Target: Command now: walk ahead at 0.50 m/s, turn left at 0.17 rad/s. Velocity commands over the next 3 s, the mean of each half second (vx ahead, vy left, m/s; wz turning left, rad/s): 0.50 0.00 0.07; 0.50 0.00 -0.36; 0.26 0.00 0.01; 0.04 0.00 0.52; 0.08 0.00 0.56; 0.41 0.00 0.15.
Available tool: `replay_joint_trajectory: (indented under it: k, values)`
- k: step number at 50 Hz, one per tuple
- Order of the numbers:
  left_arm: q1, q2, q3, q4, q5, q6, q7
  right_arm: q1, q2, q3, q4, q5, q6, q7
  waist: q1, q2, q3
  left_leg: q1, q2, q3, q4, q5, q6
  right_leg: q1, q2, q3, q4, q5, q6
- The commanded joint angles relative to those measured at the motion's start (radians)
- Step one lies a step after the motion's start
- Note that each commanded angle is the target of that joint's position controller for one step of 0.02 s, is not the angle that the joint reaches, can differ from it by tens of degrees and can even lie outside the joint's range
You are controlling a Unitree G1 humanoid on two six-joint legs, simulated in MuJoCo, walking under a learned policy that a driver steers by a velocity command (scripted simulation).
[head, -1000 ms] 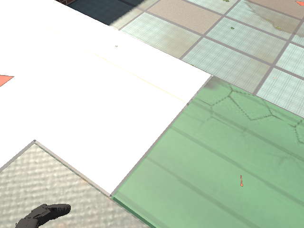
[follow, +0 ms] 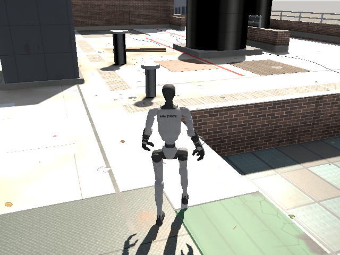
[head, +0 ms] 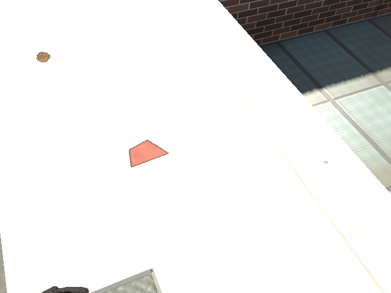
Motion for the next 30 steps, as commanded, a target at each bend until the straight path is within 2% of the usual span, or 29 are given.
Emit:
replay_joint_trajectory:
  k: [1,2,3,4,5,6,7,8,9,10,11,13,15,17,21,25,28,29,30]
  values:
    - [-0.108,0.104,0.026,-0.102,-0.002,-0.026,-0.013,0.048,-0.170,-0.049,-0.017,0.003,0.000,-0.007,-0.004,0.139,0.035,0.022,0.313,-0.166,-0.034,0.337,0.141,0.010,0.017,-0.005,-0.055,-0.065,-0.042]
    - [-0.085,0.111,0.029,-0.099,-0.002,-0.027,-0.015,0.045,-0.173,-0.050,-0.012,0.003,0.004,-0.009,0.009,0.152,0.029,0.044,0.319,-0.171,-0.010,0.392,0.130,0.039,0.026,-0.016,-0.064,-0.109,-0.057]
    - [-0.034,0.124,0.037,-0.088,-0.001,-0.030,-0.013,0.030,-0.177,-0.051,-0.013,0.003,0.009,-0.010,0.041,0.161,0.004,0.053,0.307,-0.161,0.046,0.517,0.115,0.116,0.049,-0.041,-0.082,-0.140,-0.076]
    - [0.076,0.151,0.054,-0.057,0.004,-0.032,-0.007,0.016,-0.166,-0.045,-0.015,0.001,0.013,-0.011,0.099,0.146,-0.067,0.039,0.257,-0.121,0.176,0.666,0.091,0.275,0.075,-0.067,-0.104,-0.117,-0.104]
    - [0.234,0.201,0.069,-0.030,0.014,-0.033,-0.002,0.014,-0.132,-0.028,-0.032,-0.011,0.014,-0.013,0.166,0.100,-0.208,-0.084,0.201,-0.071,0.410,0.587,0.054,0.545,-0.027,0.028,-0.051,-0.046,-0.160]
    - [0.355,0.288,0.093,-0.008,0.027,-0.026,0.001,0.149,-0.058,-0.006,-0.042,-0.001,-0.001,-0.012,0.146,-0.140,-0.373,-0.459,0.048,0.006,0.808,0.199,-0.034,0.938,-0.257,0.451,-0.092,-0.215,-0.322]
    - [0.393,0.221,0.076,0.012,0.000,-0.021,-0.007,0.131,-0.079,-0.003,-0.036,0.002,-0.016,-0.008,0.166,-0.228,-0.400,-0.638,0.008,-0.078,0.945,-0.269,-0.042,1.002,-0.310,0.728,-0.260,-0.428,-0.350]
    - [0.331,0.169,0.059,0.004,-0.011,-0.016,-0.003,0.036,-0.150,-0.022,-0.052,0.022,-0.021,-0.001,0.172,-0.123,-0.237,-0.738,0.072,-0.087,1.018,-0.221,-0.035,0.892,-0.292,0.622,-0.281,-0.551,-0.301]
    - [0.262,0.147,0.050,-0.012,-0.002,-0.008,0.002,-0.044,-0.152,-0.019,-0.072,0.020,-0.024,-0.001,0.155,-0.036,-0.138,-0.738,0.127,-0.040,0.989,-0.134,-0.027,0.746,-0.256,0.498,-0.297,-0.523,-0.268]
    - [0.209,0.128,0.041,-0.016,0.008,-0.004,0.002,-0.089,-0.143,-0.020,-0.083,0.005,-0.024,-0.001,0.127,0.002,-0.055,-0.714,0.161,-0.017,0.916,-0.069,-0.027,0.604,-0.216,0.406,-0.329,-0.439,-0.261]
    - [0.179,0.107,0.032,-0.021,0.017,-0.009,0.002,-0.077,-0.135,-0.025,-0.077,-0.003,-0.018,-0.003,0.093,-0.018,-0.031,-0.656,0.194,-0.021,0.856,-0.020,-0.028,0.518,-0.183,0.345,-0.355,-0.359,-0.250]
    - [0.165,0.103,0.030,-0.017,0.014,-0.017,0.002,-0.028,-0.100,-0.020,-0.056,-0.002,-0.005,-0.003,0.063,-0.049,-0.034,-0.587,0.209,-0.005,0.802,0.019,-0.042,0.448,-0.148,0.261,-0.396,-0.248,-0.256]
    - [0.179,0.127,0.037,-0.002,0.008,-0.023,0.007,-0.053,-0.084,-0.016,-0.063,-0.008,0.000,-0.008,0.059,-0.034,-0.021,-0.615,0.219,0.008,0.733,0.075,-0.062,0.438,-0.145,0.198,-0.424,-0.136,-0.272]
    - [0.203,0.145,0.043,0.012,0.005,-0.020,0.015,-0.114,-0.073,-0.011,-0.078,-0.013,-0.004,-0.009,0.075,-0.012,-0.011,-0.652,0.227,0.015,0.623,0.178,-0.079,0.464,-0.138,0.146,-0.436,-0.051,-0.269]
    - [0.258,0.159,0.045,0.038,-0.007,-0.006,0.024,-0.244,-0.041,0.002,-0.102,-0.008,-0.020,0.006,0.125,-0.009,0.010,-0.604,0.196,0.053,0.367,0.376,-0.082,0.490,-0.095,0.045,-0.435,-0.013,-0.227]
    - [0.337,0.169,0.048,0.076,-0.016,0.015,0.027,-0.364,-0.041,0.005,-0.139,0.003,-0.033,0.028,0.169,-0.008,0.047,-0.597,0.165,0.065,0.240,0.386,-0.071,0.575,-0.135,0.067,-0.400,-0.024,-0.225]
    - [0.343,0.185,0.055,0.089,-0.021,0.035,0.036,-0.364,-0.069,-0.005,-0.152,0.003,-0.046,0.042,0.134,-0.027,0.043,-0.555,0.141,0.050,0.170,0.283,-0.044,0.648,-0.173,0.119,-0.325,0.043,-0.206]
    - [0.329,0.197,0.060,0.087,-0.021,0.039,0.040,-0.323,-0.088,-0.013,-0.142,0.001,-0.050,0.042,0.105,-0.040,0.021,-0.483,0.126,0.059,0.156,0.248,-0.033,0.651,-0.173,0.127,-0.280,0.116,-0.196]
    - [0.305,0.199,0.059,0.083,-0.022,0.041,0.042,-0.225,-0.116,-0.028,-0.116,-0.002,-0.053,0.037,0.043,-0.038,-0.037,-0.330,0.103,0.082,0.119,0.252,-0.011,0.628,-0.142,0.105,-0.177,0.242,-0.176]
Next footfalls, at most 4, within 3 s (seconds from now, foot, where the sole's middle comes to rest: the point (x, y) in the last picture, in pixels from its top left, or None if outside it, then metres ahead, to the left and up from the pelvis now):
0.10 right None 0.24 -0.14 -0.78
0.62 left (154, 279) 0.53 0.11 -0.78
1.14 right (237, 213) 0.76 -0.20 -0.78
1.66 left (176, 199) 0.84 0.03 -0.78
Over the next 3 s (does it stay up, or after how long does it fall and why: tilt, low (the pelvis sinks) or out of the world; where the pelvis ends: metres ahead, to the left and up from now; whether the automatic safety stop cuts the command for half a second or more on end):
stays up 0.98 0.04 -0.02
